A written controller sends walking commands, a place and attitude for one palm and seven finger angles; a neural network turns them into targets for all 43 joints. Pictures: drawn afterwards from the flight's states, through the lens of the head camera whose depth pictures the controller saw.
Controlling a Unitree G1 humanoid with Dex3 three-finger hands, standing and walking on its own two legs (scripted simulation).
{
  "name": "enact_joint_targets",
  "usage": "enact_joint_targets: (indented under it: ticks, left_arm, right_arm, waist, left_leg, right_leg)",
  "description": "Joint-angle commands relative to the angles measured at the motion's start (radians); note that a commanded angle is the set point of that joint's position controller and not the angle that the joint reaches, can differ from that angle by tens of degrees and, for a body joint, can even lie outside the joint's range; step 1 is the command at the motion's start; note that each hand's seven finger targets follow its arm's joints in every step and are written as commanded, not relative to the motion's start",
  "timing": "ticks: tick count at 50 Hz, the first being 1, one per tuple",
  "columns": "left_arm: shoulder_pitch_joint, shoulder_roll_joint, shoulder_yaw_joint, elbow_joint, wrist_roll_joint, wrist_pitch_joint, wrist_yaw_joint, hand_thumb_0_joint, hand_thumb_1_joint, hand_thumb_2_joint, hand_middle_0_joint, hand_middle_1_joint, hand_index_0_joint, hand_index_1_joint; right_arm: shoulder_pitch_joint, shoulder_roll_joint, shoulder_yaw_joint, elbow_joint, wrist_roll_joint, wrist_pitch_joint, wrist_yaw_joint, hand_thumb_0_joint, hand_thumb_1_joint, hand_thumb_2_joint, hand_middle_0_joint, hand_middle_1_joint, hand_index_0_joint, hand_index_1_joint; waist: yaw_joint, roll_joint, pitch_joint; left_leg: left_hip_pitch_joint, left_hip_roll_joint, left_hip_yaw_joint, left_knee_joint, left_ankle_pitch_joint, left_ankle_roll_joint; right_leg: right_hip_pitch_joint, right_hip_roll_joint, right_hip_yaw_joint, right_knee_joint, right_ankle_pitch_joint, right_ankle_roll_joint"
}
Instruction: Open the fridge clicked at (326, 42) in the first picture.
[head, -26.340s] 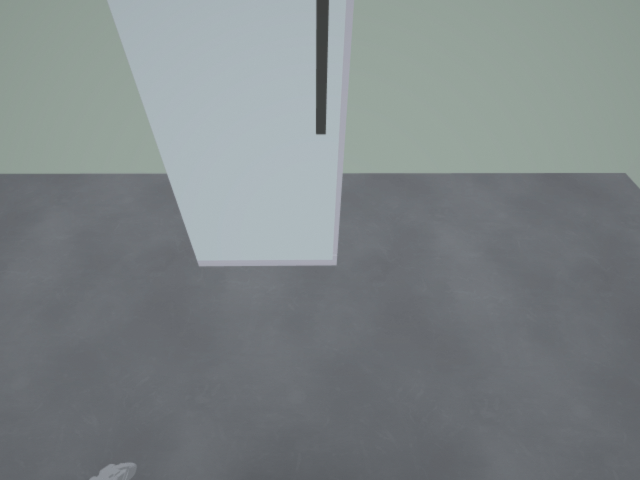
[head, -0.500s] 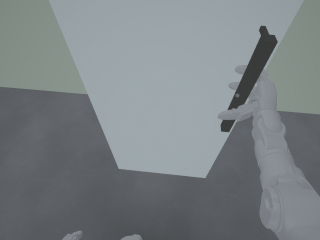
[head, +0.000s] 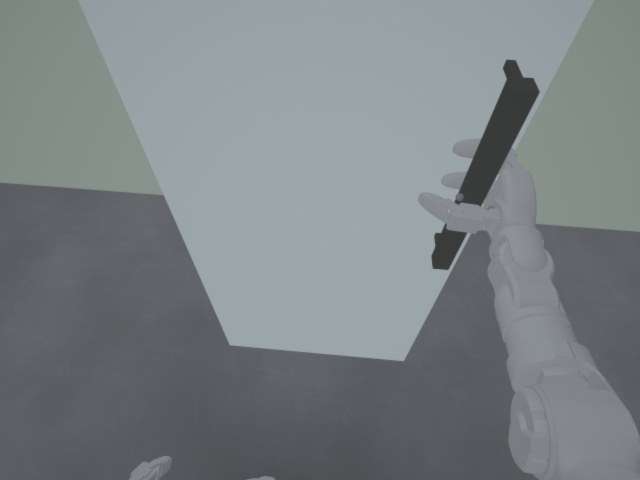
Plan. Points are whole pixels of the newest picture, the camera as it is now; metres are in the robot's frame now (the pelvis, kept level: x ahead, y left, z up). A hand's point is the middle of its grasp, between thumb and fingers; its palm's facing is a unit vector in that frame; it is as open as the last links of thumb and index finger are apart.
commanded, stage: grip the handle and tug to test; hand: right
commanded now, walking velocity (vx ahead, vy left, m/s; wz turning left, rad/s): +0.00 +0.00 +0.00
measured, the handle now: (468, 184) +0.50 -0.14 +0.10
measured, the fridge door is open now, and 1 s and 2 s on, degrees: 0 1 24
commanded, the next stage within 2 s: pull the door a little, standing still in 1.00 s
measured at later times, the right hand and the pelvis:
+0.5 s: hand (460, 197) +0.45 -0.12 +0.12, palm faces -0.02 +1.00 -0.01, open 5.7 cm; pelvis +0.00 +0.00 +0.00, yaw +1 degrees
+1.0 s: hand (460, 201) +0.44 -0.11 +0.12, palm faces -0.02 +1.00 +0.00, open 5.9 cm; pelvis +0.02 +0.00 +0.01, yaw +3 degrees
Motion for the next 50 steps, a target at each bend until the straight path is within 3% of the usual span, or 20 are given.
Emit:
enact_joint_targets:
  ticks: [1, 3, 4, 5, 9, 10, 13, 15, 18, 20, 23, 29, 33, 35, 38, 39, 44, 45, 47, 50]
  left_arm:
    - [0.055, 0.146, 0.051, -0.093, -0.003, -0.025, 0.008, 0.0, 0.9, 0.9, -0.2, -0.3, -0.2, -0.3]
    - [0.061, 0.148, 0.057, -0.094, -0.001, -0.025, 0.01, 0.0, 0.9, 0.9, -0.2, -0.3, -0.2, -0.3]
    - [0.053, 0.144, 0.055, -0.098, -0.003, -0.029, 0.007, 0.0, 0.9, 0.9, -0.2, -0.3, -0.2, -0.3]
    - [0.057, 0.147, 0.057, -0.094, -0.003, -0.028, 0.008, 0.0, 0.9, 0.9, -0.2, -0.3, -0.2, -0.3]
    - [0.049, 0.145, 0.055, -0.098, -0.004, -0.027, 0.006, 0.0, 0.9, 0.9, -0.2, -0.3, -0.2, -0.3]
    - [0.051, 0.149, 0.057, -0.096, -0.003, -0.025, 0.007, 0.0, 0.9, 0.9, -0.2, -0.3, -0.2, -0.3]
    - [0.05, 0.15, 0.055, -0.101, -0.003, -0.02, 0.01, 0.0, 0.9, 0.9, -0.2, -0.3, -0.2, -0.3]
    - [0.049, 0.149, 0.055, -0.101, -0.004, -0.02, 0.012, 0.0, 0.9, 0.9, -0.2, -0.3, -0.2, -0.3]
    - [0.046, 0.147, 0.054, -0.108, -0.004, -0.016, 0.014, 0.0, 0.9, 0.9, -0.2, -0.3, -0.2, -0.3]
    - [0.036, 0.145, 0.053, -0.109, -0.007, -0.018, 0.013, 0.0, 0.9, 0.9, -0.2, -0.3, -0.2, -0.3]
    - [0.046, 0.147, 0.057, -0.11, -0.003, -0.02, 0.012, 0.0, 0.9, 0.9, -0.2, -0.3, -0.2, -0.3]
    - [0.04, 0.148, 0.054, -0.109, -0.005, -0.016, 0.016, 0.0, 0.9, 0.9, -0.2, -0.3, -0.2, -0.3]
    - [0.035, 0.147, 0.057, -0.123, -0.003, -0.015, 0.014, 0.0, 0.9, 0.9, -0.2, -0.3, -0.2, -0.3]
    - [0.023, 0.141, 0.053, -0.132, -0.006, -0.017, 0.011, 0.0, 0.9, 0.9, -0.2, -0.3, -0.2, -0.3]
    - [0.022, 0.147, 0.057, -0.144, -0.005, -0.015, 0.011, 0.0, 0.9, 0.9, -0.2, -0.3, -0.2, -0.3]
    - [0.012, 0.141, 0.058, -0.151, -0.008, -0.016, 0.008, 0.0, 0.9, 0.9, -0.2, -0.3, -0.2, -0.3]
    - [-0.002, 0.133, 0.06, -0.175, -0.009, -0.022, -0.002, 0.0, 0.9, 0.9, -0.2, -0.3, -0.2, -0.3]
    - [-0.001, 0.135, 0.063, -0.177, -0.009, -0.021, -0.004, 0.0, 0.9, 0.9, -0.2, -0.3, -0.2, -0.3]
    - [-0.014, 0.128, 0.064, -0.188, -0.009, -0.024, -0.008, 0.0, 0.9, 0.9, -0.2, -0.3, -0.2, -0.3]
    - [-0.023, 0.126, 0.066, -0.198, -0.01, -0.024, -0.012, 0.0, 0.9, 0.9, -0.2, -0.3, -0.2, -0.3]
  right_arm:
    - [-0.492, -0.144, 0.0, -0.224, 0.0, -0.072, 0.009, 0.0, -0.527, -0.74, 0.41, 1.347, 0.41, 1.347]
    - [-0.482, -0.144, -0.007, -0.228, 0.003, -0.077, 0.007, 0.0, -0.62, -0.78, 0.42, 1.36, 0.42, 1.36]
    - [-0.49, -0.122, 0.008, -0.258, 0.01, -0.08, 0.01, 0.0, -0.667, -0.8, 0.425, 1.367, 0.425, 1.367]
    - [-0.457, -0.154, -0.024, -0.243, 0.011, -0.078, 0.009, 0.0, -0.713, -0.82, 0.43, 1.373, 0.43, 1.373]
    - [-0.462, -0.128, 0.005, -0.249, 0.011, -0.075, 0.015, 0.0, -0.9, -0.9, 0.45, 1.4, 0.45, 1.4]
    - [-0.451, -0.172, -0.032, -0.251, 0.01, -0.075, 0.014, 0.0, -0.9, -0.9, 0.45, 1.4, 0.45, 1.4]
    - [-0.447, -0.18, -0.034, -0.244, 0.011, -0.073, 0.02, 0.0, -0.9, -0.9, 0.45, 1.4, 0.45, 1.4]
    - [-0.418, -0.214, -0.07, -0.254, 0.016, -0.073, 0.024, 0.0, -0.9, -0.9, 0.45, 1.4, 0.45, 1.4]
    - [-0.425, -0.191, -0.044, -0.264, 0.018, -0.072, 0.031, 0.0, -0.9, -0.9, 0.45, 1.4, 0.45, 1.4]
    - [-0.429, -0.184, -0.034, -0.287, 0.017, -0.073, 0.032, 0.0, -0.9, -0.9, 0.45, 1.4, 0.45, 1.4]
    - [-0.393, -0.186, -0.047, -0.287, 0.021, -0.072, 0.028, 0.0, -0.9, -0.9, 0.45, 1.4, 0.45, 1.4]
    - [-0.417, -0.196, -0.048, -0.276, 0.017, -0.065, 0.028, 0.0, -0.9, -0.9, 0.45, 1.4, 0.45, 1.4]
    - [-0.322, -0.219, -0.078, -0.309, 0.021, -0.065, 0.038, 0.0, -0.9, -0.9, 0.45, 1.4, 0.45, 1.4]
    - [-0.281, -0.184, -0.06, -0.328, 0.032, -0.057, 0.043, 0.0, -0.9, -0.9, 0.45, 1.4, 0.45, 1.4]
    - [-0.228, -0.202, -0.076, -0.372, 0.035, -0.048, 0.044, 0.0, -0.9, -0.9, 0.45, 1.4, 0.45, 1.4]
    - [-0.198, -0.196, -0.077, -0.401, 0.038, -0.046, 0.045, 0.0, -0.9, -0.9, 0.45, 1.4, 0.45, 1.4]
    - [-0.069, -0.152, -0.055, -0.524, 0.046, -0.022, 0.044, 0.0, -0.9, -0.9, 0.45, 1.4, 0.45, 1.4]
    - [-0.024, -0.178, -0.076, -0.545, 0.044, -0.016, 0.041, 0.0, -0.9, -0.9, 0.45, 1.4, 0.45, 1.4]
    - [0.011, -0.131, -0.04, -0.614, 0.047, 0.0, 0.043, 0.0, -0.9, -0.9, 0.45, 1.4, 0.45, 1.4]
    - [0.104, -0.151, -0.058, -0.711, 0.049, 0.017, 0.034, 0.0, -0.9, -0.9, 0.45, 1.4, 0.45, 1.4]
  waist:
    - [0.024, -0.003, -0.342]
    - [0.023, 0.036, -0.358]
    - [0.023, 0.003, -0.382]
    - [0.007, 0.02, -0.386]
    - [0.02, 0.029, -0.343]
    - [0.01, 0.018, -0.359]
    - [0.014, 0.042, -0.345]
    - [-0.004, 0.032, -0.374]
    - [0.005, 0.047, -0.351]
    - [0.006, -0.011, -0.36]
    - [0.002, 0.044, -0.369]
    - [0.011, 0.032, -0.348]
    - [-0.023, 0.028, -0.384]
    - [-0.026, 0.018, -0.371]
    - [-0.034, 0.053, -0.387]
    - [-0.044, 0.018, -0.391]
    - [-0.064, 0.007, -0.396]
    - [-0.076, 0.028, -0.406]
    - [-0.073, 0.004, -0.404]
    - [-0.089, 0.015, -0.41]
  left_leg:
    - [0.148, -0.039, -0.023, -0.062, 0.338, 0.01]
    - [0.164, -0.04, -0.02, -0.06, 0.351, 0.011]
    - [0.159, -0.04, -0.022, -0.059, 0.363, 0.009]
    - [0.175, -0.041, -0.022, -0.055, 0.375, 0.012]
    - [0.171, -0.041, -0.022, -0.064, 0.37, 0.009]
    - [0.184, -0.039, -0.028, -0.065, 0.369, 0.009]
    - [0.206, -0.038, -0.029, -0.069, 0.37, 0.009]
    - [0.228, -0.037, -0.034, -0.065, 0.4, 0.01]
    - [0.233, -0.036, -0.031, -0.071, 0.395, 0.009]
    - [0.212, -0.037, -0.034, -0.071, 0.391, 0.01]
    - [0.236, -0.038, -0.031, -0.071, 0.408, 0.008]
    - [0.225, -0.036, -0.037, -0.08, 0.392, 0.005]
    - [0.281, -0.034, -0.038, -0.07, 0.439, 0.01]
    - [0.272, -0.036, -0.035, -0.073, 0.45, 0.009]
    - [0.315, -0.034, -0.035, -0.069, 0.489, 0.009]
    - [0.313, -0.034, -0.039, -0.069, 0.507, 0.009]
    - [0.34, -0.033, -0.031, -0.062, 0.583, 0.011]
    - [0.358, -0.033, -0.032, -0.059, 0.599, 0.01]
    - [0.363, -0.031, -0.033, -0.064, 0.633, 0.007]
    - [0.402, -0.027, -0.036, -0.064, 0.687, 0.007]
  right_leg:
    - [0.162, 0.033, 0.06, -0.077, 0.286, -0.009]
    - [0.167, 0.031, 0.064, -0.074, 0.309, -0.011]
    - [0.189, 0.032, 0.061, -0.072, 0.321, -0.009]
    - [0.184, 0.032, 0.062, -0.069, 0.331, -0.009]
    - [0.159, 0.033, 0.057, -0.074, 0.308, -0.011]
    - [0.156, 0.035, 0.053, -0.074, 0.299, -0.012]
    - [0.132, 0.038, 0.049, -0.077, 0.285, -0.016]
    - [0.143, 0.039, 0.046, -0.076, 0.309, -0.015]
    - [0.132, 0.039, 0.044, -0.082, 0.301, -0.017]
    - [0.157, 0.039, 0.043, -0.082, 0.303, -0.014]
    - [0.15, 0.037, 0.042, -0.081, 0.318, -0.017]
    - [0.141, 0.038, 0.038, -0.086, 0.289, -0.018]
    - [0.138, 0.041, 0.033, -0.085, 0.33, -0.018]
    - [0.146, 0.04, 0.028, -0.087, 0.337, -0.017]
    - [0.141, 0.039, 0.025, -0.091, 0.37, -0.019]
    - [0.153, 0.038, 0.019, -0.09, 0.386, -0.018]
    - [0.19, 0.03, 0.016, -0.091, 0.502, -0.016]
    - [0.189, 0.027, 0.016, -0.093, 0.523, -0.016]
    - [0.211, 0.027, 0.007, -0.094, 0.553, -0.016]
    - [0.221, 0.022, 0.005, -0.101, 0.614, -0.017]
